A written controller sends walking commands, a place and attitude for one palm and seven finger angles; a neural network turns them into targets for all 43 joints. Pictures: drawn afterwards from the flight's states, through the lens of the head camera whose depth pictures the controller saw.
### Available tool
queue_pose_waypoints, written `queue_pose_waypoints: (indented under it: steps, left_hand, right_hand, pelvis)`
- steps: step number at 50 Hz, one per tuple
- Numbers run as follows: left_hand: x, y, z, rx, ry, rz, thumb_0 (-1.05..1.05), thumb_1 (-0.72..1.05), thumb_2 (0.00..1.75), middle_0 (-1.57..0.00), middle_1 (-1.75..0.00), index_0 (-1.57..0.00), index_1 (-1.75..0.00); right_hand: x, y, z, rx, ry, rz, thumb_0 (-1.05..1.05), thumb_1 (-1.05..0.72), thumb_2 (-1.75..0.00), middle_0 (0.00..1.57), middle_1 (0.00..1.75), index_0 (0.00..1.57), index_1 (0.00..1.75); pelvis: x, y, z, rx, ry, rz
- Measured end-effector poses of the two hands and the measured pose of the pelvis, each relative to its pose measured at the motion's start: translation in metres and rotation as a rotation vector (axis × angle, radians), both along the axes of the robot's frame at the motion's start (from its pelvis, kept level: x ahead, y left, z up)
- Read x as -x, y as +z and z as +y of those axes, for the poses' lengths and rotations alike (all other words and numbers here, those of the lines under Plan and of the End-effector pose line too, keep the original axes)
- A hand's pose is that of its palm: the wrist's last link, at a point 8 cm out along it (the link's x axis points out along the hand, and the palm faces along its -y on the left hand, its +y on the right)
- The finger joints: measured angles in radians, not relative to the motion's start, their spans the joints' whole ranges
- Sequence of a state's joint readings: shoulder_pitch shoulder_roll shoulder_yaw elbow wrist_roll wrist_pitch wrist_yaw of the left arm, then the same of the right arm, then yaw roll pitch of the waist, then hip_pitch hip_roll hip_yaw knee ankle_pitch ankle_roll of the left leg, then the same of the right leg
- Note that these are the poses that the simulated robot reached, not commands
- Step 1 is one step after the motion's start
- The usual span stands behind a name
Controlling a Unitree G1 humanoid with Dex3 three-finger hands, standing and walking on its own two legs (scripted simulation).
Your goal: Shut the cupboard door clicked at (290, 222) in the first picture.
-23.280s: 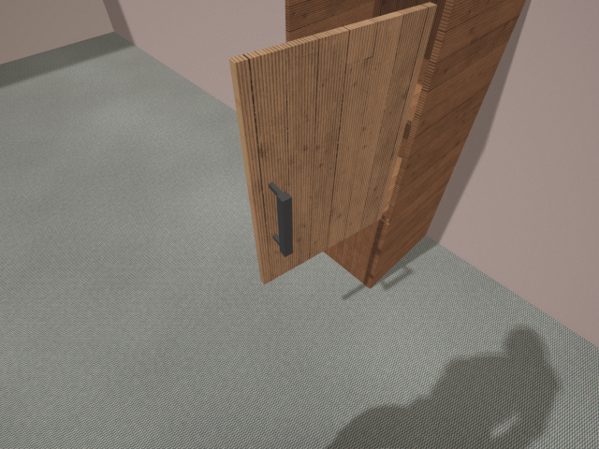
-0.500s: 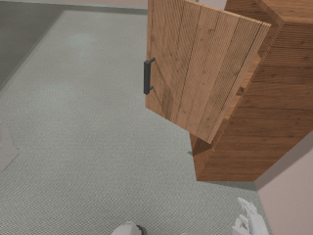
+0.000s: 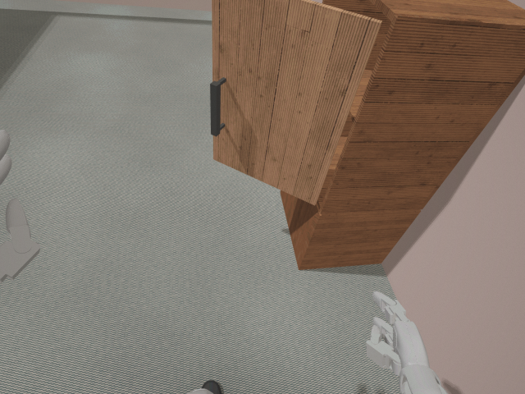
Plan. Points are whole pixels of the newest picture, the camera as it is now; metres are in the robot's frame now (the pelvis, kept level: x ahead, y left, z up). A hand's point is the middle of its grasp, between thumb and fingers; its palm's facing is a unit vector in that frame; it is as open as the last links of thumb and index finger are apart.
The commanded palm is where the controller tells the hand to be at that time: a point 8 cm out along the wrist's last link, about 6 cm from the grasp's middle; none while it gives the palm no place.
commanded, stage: stop stepping back and stand still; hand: left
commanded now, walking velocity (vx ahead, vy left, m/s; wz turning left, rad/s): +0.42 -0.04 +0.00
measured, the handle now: (219, 107) +0.91 +0.15 -0.09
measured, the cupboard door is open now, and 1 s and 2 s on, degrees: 54 54 54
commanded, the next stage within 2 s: let the arm hang, fingers relaxed in 1.36 s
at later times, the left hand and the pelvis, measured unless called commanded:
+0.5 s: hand out of the picture +0.11 +0.27 +0.16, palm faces +0.38 -0.82 -0.43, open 7.4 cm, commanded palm +0.03 +0.32 +0.18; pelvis -0.11 +0.02 +0.00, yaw -1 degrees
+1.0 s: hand out of the picture +0.13 +0.29 +0.18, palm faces +0.46 -0.79 -0.40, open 7.4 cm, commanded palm +0.07 +0.33 +0.18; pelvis -0.07 +0.03 +0.00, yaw +0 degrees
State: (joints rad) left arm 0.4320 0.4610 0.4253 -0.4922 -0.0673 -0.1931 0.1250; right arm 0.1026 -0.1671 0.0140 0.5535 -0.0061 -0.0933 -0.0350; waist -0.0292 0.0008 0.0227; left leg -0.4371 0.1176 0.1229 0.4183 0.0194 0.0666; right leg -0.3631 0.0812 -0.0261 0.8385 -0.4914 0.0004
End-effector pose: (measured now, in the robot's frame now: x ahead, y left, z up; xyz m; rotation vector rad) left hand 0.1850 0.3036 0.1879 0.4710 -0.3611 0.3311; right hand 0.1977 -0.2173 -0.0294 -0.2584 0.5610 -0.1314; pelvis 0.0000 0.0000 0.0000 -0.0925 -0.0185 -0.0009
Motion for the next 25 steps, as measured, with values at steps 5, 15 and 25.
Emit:
queue_pose_waypoints:
  steps: [5, 15, 25]
  left_hand:
    - [0.065, 0.0, -0.016, -0.095, -0.022, 0.082, 0.01, 0.89, 0.9, -0.22, -0.3, -0.21, -0.31]
    - [0.13, 0.017, 0.027, 0.023, 0.207, -0.1, 0.01, 0.89, 0.9, -0.22, -0.3, -0.21, -0.31]
    - [0.118, -0.009, 0.01, -0.03, 0.023, 0.076, 0.02, 0.89, 0.9, -0.21, -0.3, -0.2, -0.3]
  right_hand:
    - [0.062, -0.011, -0.019, 0.004, -0.035, 0.033, 0.01, -0.9, -0.9, 0.21, 0.3, 0.2, 0.3]
    - [0.184, -0.045, -0.036, 0.082, -0.114, 0.305, 0.01, -0.9, -0.9, 0.21, 0.3, 0.2, 0.3]
    - [0.219, -0.049, 0.007, -0.044, -0.17, 0.224, 0.01, -0.9, -0.9, 0.2, 0.3, 0.2, 0.3]
  pelvis:
    - [0.036, -0.008, -0.01, -0.058, 0.016, 0.035]
    - [0.078, 0.004, 0.009, -0.089, -0.006, 0.035]
    - [0.111, 0.0, 0.019, -0.093, -0.007, -0.004]
